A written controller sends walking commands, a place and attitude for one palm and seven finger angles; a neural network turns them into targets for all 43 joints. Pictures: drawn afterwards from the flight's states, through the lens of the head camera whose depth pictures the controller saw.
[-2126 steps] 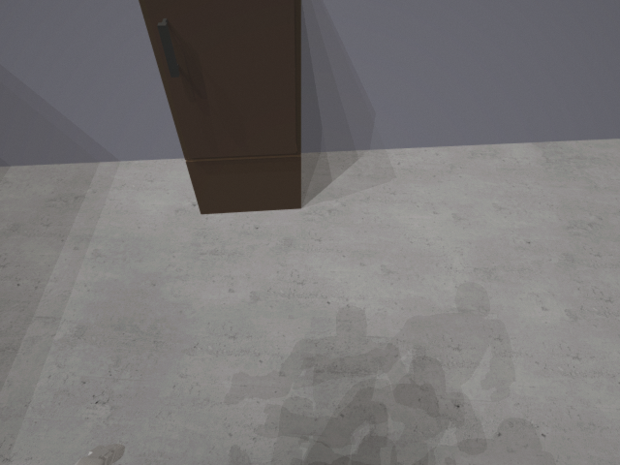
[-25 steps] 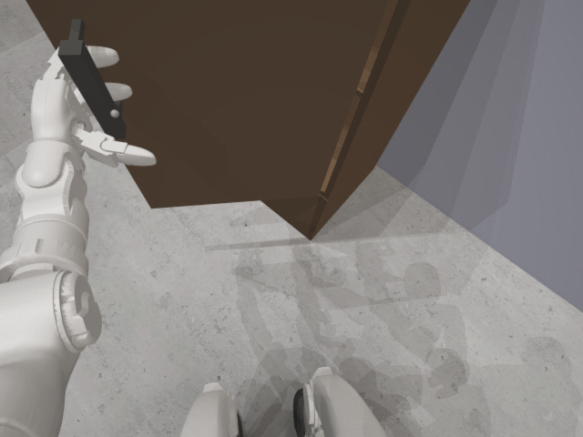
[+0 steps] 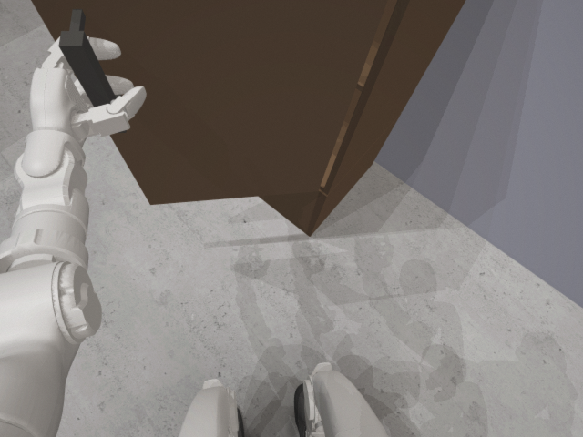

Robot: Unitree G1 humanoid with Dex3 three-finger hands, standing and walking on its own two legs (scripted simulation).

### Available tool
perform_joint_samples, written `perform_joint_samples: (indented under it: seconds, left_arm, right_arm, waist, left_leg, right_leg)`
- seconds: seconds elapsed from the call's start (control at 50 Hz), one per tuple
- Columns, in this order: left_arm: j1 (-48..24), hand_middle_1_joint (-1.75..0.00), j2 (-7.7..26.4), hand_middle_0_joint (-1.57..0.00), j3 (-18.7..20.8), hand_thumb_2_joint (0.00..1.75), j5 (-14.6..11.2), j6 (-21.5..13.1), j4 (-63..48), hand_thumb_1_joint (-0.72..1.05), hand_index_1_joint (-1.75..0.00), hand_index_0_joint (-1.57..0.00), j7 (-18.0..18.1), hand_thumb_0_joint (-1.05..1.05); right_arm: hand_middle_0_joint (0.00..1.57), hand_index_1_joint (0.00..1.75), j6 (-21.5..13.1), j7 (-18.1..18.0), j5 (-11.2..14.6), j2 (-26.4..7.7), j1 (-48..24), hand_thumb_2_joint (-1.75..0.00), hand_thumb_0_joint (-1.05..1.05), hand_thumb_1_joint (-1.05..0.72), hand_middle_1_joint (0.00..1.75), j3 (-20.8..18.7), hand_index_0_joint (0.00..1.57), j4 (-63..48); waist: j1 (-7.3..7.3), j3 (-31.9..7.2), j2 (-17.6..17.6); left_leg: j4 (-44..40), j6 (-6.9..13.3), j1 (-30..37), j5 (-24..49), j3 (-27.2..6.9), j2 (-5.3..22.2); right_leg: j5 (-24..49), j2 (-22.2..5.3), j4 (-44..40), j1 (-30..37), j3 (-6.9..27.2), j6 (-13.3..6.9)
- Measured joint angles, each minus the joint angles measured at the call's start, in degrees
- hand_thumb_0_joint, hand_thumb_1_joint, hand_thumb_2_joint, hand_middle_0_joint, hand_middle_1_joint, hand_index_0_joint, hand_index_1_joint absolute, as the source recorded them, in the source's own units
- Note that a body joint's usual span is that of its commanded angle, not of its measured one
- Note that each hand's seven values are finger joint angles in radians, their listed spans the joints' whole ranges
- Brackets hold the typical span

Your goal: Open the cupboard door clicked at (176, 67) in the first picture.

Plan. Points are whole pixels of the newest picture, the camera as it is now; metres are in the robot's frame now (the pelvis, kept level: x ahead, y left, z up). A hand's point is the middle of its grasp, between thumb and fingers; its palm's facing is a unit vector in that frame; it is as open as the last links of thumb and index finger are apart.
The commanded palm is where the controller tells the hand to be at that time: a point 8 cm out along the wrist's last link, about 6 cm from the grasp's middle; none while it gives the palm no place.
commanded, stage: close the thumb around the handle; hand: left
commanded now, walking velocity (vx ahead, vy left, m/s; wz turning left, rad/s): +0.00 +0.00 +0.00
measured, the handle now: (99, 76) +0.58 +0.20 +0.07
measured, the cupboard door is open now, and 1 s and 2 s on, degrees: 47 71 88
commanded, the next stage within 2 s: pull the door open along its arc in 0.22 s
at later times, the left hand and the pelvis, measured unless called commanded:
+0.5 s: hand (114, 103) +0.53 +0.18 +0.07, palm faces -0.01 -1.00 -0.01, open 5.7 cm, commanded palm +0.49 +0.22 +0.07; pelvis +0.00 +0.00 +0.00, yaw -1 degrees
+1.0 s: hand (160, 204) +0.39 +0.12 +0.07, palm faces +0.24 -0.97 +0.03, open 6.1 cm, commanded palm +0.33 +0.19 +0.07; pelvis +0.02 -0.01 +0.02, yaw +0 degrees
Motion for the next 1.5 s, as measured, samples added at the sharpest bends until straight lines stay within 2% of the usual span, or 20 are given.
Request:
perform_joint_samples:
  seconds: [0.14,0.36,0.46,0.62,0.76,0.8,0.86,0.92,1.0,1.12,1.22,1.38,1.46,1.5]
  left_arm:
    - [0.3,-1.33,-0.3,-0.39,-0.1,0.82,0.0,0.0,-0.4,0.71,-1.33,-0.37,0.5,0.01]
    - [-1.0,-1.35,0.8,-0.37,0.5,0.82,0.3,0.1,0.6,0.72,-1.35,-0.37,-0.3,0.01]
    - [1.0,-1.35,0.6,-0.37,0.9,0.81,-0.3,0.8,-1.8,0.72,-1.35,-0.37,-0.8,0.01]
    - [11.8,-1.35,-4.1,-0.38,0.4,0.76,-3.0,1.5,-12.0,0.72,-1.35,-0.36,-0.7,0.01]
    - [27.0,-1.35,-10.6,-0.38,-3.7,0.72,-6.0,1.4,-26.0,0.69,-1.35,-0.36,-0.7,0.0]
    - [31.4,-1.35,-13.4,-0.39,-5.3,0.71,-6.6,1.6,-30.6,0.69,-1.35,-0.36,1.3,0.0]
    - [37.2,-1.35,-18.9,-0.39,-7.9,0.7,-6.3,1.4,-37.4,0.67,-1.35,-0.37,8.3,0.0]
    - [41.4,-1.35,-23.5,-0.39,-11.1,0.71,-3.6,1.0,-42.3,0.67,-1.34,-0.37,16.0,0.0]
    - [44.6,-1.34,-27.7,-0.39,-15.7,0.72,0.4,1.1,-45.5,0.66,-1.33,-0.37,25.0,-0.01]
    - [47.5,-1.33,-31.5,-0.39,-20.6,0.73,4.0,1.9,-47.4,0.66,-1.33,-0.37,34.3,-0.01]
    - [49.7,-1.33,-33.0,-0.38,-23.3,0.75,5.7,2.5,-48.5,0.67,-1.34,-0.36,38.6,-0.01]
    - [56.4,-1.33,-34.7,-0.35,-27.9,0.74,6.4,3.2,-53.3,0.68,-1.34,-0.36,40.8,0.0]
    - [60.6,-1.33,-36.4,-0.34,-31.0,0.73,7.7,3.6,-56.6,0.68,-1.34,-0.37,42.4,0.0]
    - [62.6,-1.34,-35.9,-0.34,-33.2,0.73,8.4,3.7,-58.2,0.68,-1.34,-0.37,43.1,0.0]
  right_arm:
    - [0.2,0.3,0.1,0.1,-0.1,0.0,0.1,-0.9,0.01,-0.9,0.3,0.0,0.2,0.0]
    - [0.2,0.3,0.2,-0.2,0.0,0.0,-0.4,-0.9,0.01,-0.9,0.3,0.3,0.2,-0.5]
    - [0.2,0.3,0.6,-0.1,0.2,-0.1,-0.2,-0.9,0.01,-0.9,0.3,0.0,0.2,-1.3]
    - [0.2,0.3,1.9,0.6,1.3,0.3,0.3,-0.9,0.01,-0.9,0.3,-0.8,0.2,-2.8]
    - [0.2,0.3,2.0,1.1,2.6,0.8,-0.9,-0.9,0.01,-0.9,0.3,-1.6,0.2,-4.7]
    - [0.2,0.3,1.6,1.2,2.7,0.9,-1.8,-0.9,0.01,-0.9,0.3,-2.1,0.2,-5.2]
    - [0.2,0.3,0.7,1.5,2.2,1.3,-3.8,-0.9,0.01,-0.9,0.3,-2.7,0.2,-5.7]
    - [0.2,0.3,0.3,1.8,1.3,1.8,-6.3,-0.9,0.01,-0.9,0.3,-3.0,0.2,-6.1]
    - [0.2,0.3,0.3,1.7,0.0,2.9,-9.5,-0.9,0.01,-0.9,0.3,-2.9,0.19,-5.9]
    - [0.2,0.3,0.1,0.8,-1.2,4.7,-12.7,-0.9,0.01,-0.9,0.3,-2.3,0.2,-5.1]
    - [0.2,0.3,-0.4,0.4,-1.8,5.5,-13.1,-0.9,0.01,-0.9,0.3,-2.0,0.2,-4.1]
    - [0.2,0.3,-1.4,0.5,-2.0,4.8,-11.3,-0.9,0.01,-0.9,0.3,-2.8,0.2,-3.0]
    - [0.2,0.3,-2.3,0.6,-2.1,4.1,-10.5,-0.9,0.01,-0.9,0.3,-3.5,0.2,-2.8]
    - [0.2,0.3,-2.9,0.6,-2.3,4.1,-10.4,-0.9,0.02,-0.9,0.3,-3.7,0.2,-2.8]
  waist:
    - [0.05,-0.1,0.0]
    - [-0.38,0.0,-0.1]
    - [-0.11,-0.2,0.0]
    - [1.66,-1.0,0.1]
    - [3.82,-2.0,-0.3]
    - [4.76,-2.3,-0.4]
    - [6.12,-2.6,-0.6]
    - [7.4,-2.7,-0.8]
    - [8.89,-2.5,-1.0]
    - [10.25,-2.4,-1.1]
    - [10.64,-2.2,-1.1]
    - [10.64,-2.1,-0.8]
    - [10.59,-2.0,-0.6]
    - [10.46,-2.1,-0.7]
  left_leg:
    - [-0.1,0.0,0.0,0.0,0.0,0.0]
    - [0.2,0.0,-0.5,-0.2,-0.2,0.1]
    - [-0.2,-0.1,0.0,-0.2,0.3,0.3]
    - [-3.5,-0.1,4.6,0.1,1.6,0.5]
    - [-7.6,-0.2,10.6,0.7,2.4,0.2]
    - [-8.4,-0.3,12.0,0.9,2.7,0.1]
    - [-9.0,-0.4,13.4,1.0,2.9,-0.1]
    - [-8.9,-0.6,14.3,0.9,3.0,-0.4]
    - [-8.2,-1.0,15.2,0.7,2.5,-0.9]
    - [-7.9,-1.8,16.4,0.9,1.2,-1.1]
    - [-8.5,-2.7,17.5,1.4,0.2,-1.2]
    - [-10.1,-3.6,19.4,2.1,-0.7,-1.1]
    - [-10.4,-3.9,19.9,2.2,-0.9,-1.2]
    - [-10.3,-4.0,19.9,2.2,-0.9,-1.2]
  right_leg:
    - [0.0,0.0,-0.1,0.0,0.0,0.0]
    - [-0.1,0.1,0.1,-0.4,-0.1,-0.1]
    - [-0.1,0.3,-0.2,-0.3,0.3,-0.1]
    - [0.2,0.7,-2.7,3.5,1.7,0.0]
    - [0.5,0.6,-5.7,8.8,2.6,0.0]
    - [0.6,0.5,-6.2,10.0,2.8,0.0]
    - [0.4,0.4,-6.3,11.1,3.1,-0.1]
    - [-0.2,0.0,-5.3,11.7,3.1,-0.2]
    - [-1.1,-0.5,-3.8,12.5,2.6,-0.6]
    - [-1.8,-0.8,-2.8,13.8,1.4,-1.5]
    - [-2.0,-0.8,-2.9,15.1,0.4,-2.3]
    - [-2.0,-0.7,-3.8,17.0,-0.4,-3.2]
    - [-2.1,-0.8,-3.8,17.4,-0.7,-3.4]
    - [-2.3,-0.9,-3.6,17.3,-0.7,-3.6]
